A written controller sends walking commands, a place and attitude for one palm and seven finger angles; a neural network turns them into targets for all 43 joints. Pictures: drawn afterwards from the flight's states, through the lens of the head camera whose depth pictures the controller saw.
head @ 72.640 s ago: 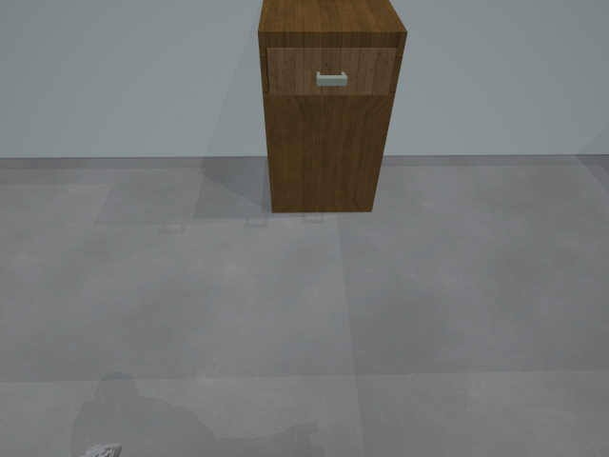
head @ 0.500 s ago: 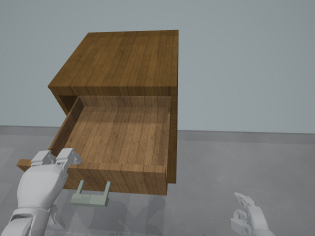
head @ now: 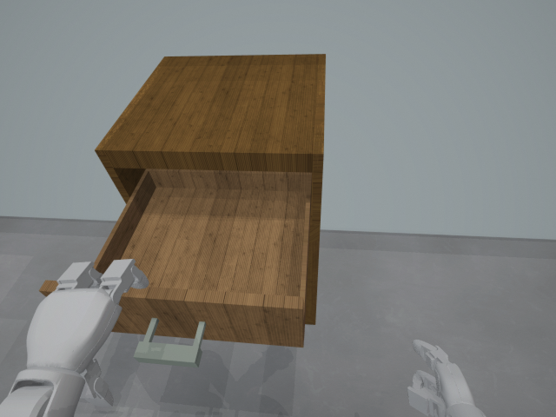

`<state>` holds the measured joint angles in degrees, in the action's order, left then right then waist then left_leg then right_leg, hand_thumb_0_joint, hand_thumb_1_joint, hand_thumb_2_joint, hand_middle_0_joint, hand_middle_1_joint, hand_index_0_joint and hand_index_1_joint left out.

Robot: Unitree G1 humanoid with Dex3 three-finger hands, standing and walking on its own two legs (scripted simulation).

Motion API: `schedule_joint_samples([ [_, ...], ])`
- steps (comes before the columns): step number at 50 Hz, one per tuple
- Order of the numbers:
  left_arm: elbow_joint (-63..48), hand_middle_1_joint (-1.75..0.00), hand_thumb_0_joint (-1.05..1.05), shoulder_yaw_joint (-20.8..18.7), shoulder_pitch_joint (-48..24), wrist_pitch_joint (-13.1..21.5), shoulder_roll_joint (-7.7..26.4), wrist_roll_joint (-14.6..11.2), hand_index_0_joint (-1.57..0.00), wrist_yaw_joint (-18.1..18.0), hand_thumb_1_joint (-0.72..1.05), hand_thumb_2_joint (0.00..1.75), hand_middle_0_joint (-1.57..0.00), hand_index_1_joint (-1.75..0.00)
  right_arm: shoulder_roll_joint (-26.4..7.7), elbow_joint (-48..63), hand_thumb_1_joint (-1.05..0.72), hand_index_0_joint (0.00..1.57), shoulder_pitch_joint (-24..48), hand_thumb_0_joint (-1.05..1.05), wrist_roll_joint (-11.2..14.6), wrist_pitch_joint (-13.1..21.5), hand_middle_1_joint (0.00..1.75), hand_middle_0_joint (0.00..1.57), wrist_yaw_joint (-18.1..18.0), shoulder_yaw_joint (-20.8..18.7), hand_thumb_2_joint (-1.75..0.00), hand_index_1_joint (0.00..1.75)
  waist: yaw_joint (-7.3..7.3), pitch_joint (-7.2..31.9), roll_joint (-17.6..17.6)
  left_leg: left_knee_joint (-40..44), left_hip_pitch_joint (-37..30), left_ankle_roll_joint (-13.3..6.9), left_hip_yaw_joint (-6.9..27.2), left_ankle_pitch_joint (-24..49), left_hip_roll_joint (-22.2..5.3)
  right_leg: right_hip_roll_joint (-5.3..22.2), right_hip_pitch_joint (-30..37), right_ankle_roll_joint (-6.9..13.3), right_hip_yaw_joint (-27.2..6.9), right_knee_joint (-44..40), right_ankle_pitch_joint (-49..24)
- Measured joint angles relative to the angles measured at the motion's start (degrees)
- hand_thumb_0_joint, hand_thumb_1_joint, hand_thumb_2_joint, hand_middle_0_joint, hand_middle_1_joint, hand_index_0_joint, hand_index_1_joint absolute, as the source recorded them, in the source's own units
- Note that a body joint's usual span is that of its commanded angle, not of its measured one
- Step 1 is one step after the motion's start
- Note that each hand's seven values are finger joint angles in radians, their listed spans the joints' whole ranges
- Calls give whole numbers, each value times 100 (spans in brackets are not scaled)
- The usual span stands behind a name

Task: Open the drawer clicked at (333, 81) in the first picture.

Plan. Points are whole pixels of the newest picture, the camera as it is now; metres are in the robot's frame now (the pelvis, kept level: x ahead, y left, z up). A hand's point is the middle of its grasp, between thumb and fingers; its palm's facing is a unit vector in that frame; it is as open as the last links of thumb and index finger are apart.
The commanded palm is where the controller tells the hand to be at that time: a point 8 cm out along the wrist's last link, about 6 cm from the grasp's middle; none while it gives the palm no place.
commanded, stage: draw the hand back to the body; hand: left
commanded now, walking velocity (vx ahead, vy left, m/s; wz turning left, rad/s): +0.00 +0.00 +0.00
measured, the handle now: (173, 340) +0.24 +0.23 -0.08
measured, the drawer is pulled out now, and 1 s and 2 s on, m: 0.30 0.30 0.30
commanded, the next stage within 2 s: step back with the hand held close in 1.46 s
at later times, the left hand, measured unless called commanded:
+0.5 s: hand (75, 334) +0.17 +0.27 +0.10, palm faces +0.07 -0.25 -0.97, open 13.8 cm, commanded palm +0.14 +0.27 +0.16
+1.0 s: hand (81, 314) +0.17 +0.23 +0.16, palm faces +0.39 -0.83 -0.41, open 10.9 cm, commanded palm +0.12 +0.27 +0.18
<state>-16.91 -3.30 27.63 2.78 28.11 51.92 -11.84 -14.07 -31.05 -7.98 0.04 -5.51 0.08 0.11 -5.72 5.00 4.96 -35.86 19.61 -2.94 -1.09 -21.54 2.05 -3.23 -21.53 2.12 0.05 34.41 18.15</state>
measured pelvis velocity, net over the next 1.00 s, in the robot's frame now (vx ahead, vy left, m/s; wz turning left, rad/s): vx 0.00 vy -0.01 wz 0.04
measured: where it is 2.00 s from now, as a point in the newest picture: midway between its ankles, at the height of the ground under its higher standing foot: outside the picture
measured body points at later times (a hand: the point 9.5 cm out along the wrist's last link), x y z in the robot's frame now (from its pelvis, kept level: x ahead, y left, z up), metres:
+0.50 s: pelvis +0.00 +0.01 +0.00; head +0.01 -0.02 +0.45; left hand +0.16 +0.28 +0.15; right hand +0.22 -0.19 -0.08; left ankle -0.04 +0.08 -0.73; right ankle -0.01 -0.10 -0.73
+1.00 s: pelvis +0.00 -0.01 +0.02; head -0.01 -0.03 +0.46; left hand +0.15 +0.27 +0.19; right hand +0.20 -0.22 -0.07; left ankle -0.04 +0.08 -0.73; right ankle -0.01 -0.10 -0.73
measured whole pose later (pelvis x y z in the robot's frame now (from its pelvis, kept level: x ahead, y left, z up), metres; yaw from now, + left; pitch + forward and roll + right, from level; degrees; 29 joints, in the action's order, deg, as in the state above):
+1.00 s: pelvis +0.00 -0.01 +0.02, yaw +3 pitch -2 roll -1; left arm -27.2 -14.5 32.5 6.1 19.0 -3.6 -6.5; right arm -12.5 -36.0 -10.6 1.0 7.3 -3.7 0.6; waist -2.7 0.4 3.9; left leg -25.0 6.8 -2.1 1.6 -16.6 2.3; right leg -2.8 -7.7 2.6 2.2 23.2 13.9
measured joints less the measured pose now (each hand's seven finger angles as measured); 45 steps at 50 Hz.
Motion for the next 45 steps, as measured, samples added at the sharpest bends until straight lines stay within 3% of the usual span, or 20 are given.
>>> schedule_joint_samples([
  [9,-271,-120,0,-120,228,-247,67,-190,-32,155,-49,30,-32,-120,8,37,-90,20,-48,1,55,-39,30,20,34,58,-90,30,8,10,55,116,-140,-41,-9,34,25,25,153,-49,-17,-138,-44],
  [24,-674,-120,0,-405,483,-136,320,-385,-32,380,-49,30,-32,-120,-37,125,-90,20,-61,1,76,-64,30,20,12,79,-90,30,-38,-53,46,215,-287,-75,26,75,36,37,358,-90,10,-339,-123],
  [26,-688,-120,0,-517,506,-58,-56,-2338,-32,425,-49,30,-32,-120,-1,156,-90,20,-64,1,152,183,30,20,-78,46,-90,30,104,-269,102,282,-503,-84,82,99,68,70,599,-103,60,-417,-132],
  [27,-685,-120,0,-554,510,-27,-310,-3149,-32,434,-48,30,-32,-120,41,167,-90,20,-113,1,168,361,30,20,-159,41,-90,30,157,-346,99,351,-625,-88,102,123,93,95,717,-111,76,-458,-132],
  [28,-702,-119,0,-568,510,-16,-537,-3761,-32,434,-47,30,-32,-119,87,163,-90,20,-184,1,169,528,30,20,-243,49,-90,30,192,-389,78,432,-741,-89,121,153,115,117,827,-116,90,-509,-134],
  [30,-757,-117,0,-577,487,28,-859,-4534,-32,402,-45,32,-32,-117,172,76,-90,20,-327,1,140,819,30,20,-378,103,-90,30,225,-404,3,587,-934,-80,162,211,144,147,1011,-116,122,-614,-144],
  [32,-813,-115,0,-580,434,87,-1047,-4948,-31,372,-41,33,-32,-115,239,-53,-90,20,-434,1,109,1022,30,20,-440,173,-90,30,246,-393,-85,715,-1084,-65,205,258,156,160,1161,-103,158,-716,-163],
  [35,-887,-110,0,-643,331,159,-1118,-5240,-31,382,-34,36,-31,-110,304,-247,-90,20,-487,1,74,1207,30,20,-442,250,-90,30,274,-406,-188,847,-1232,-35,251,314,143,147,1321,-71,197,-855,-210],
  [45,-1021,-90,0,-1063,408,324,-906,-5526,-28,515,-3,50,-28,-90,241,-458,-90,20,-338,1,72,1327,30,20,-344,142,-90,30,343,-465,-149,1047,-1297,45,252,452,57,64,1396,8,196,-1097,-385],
])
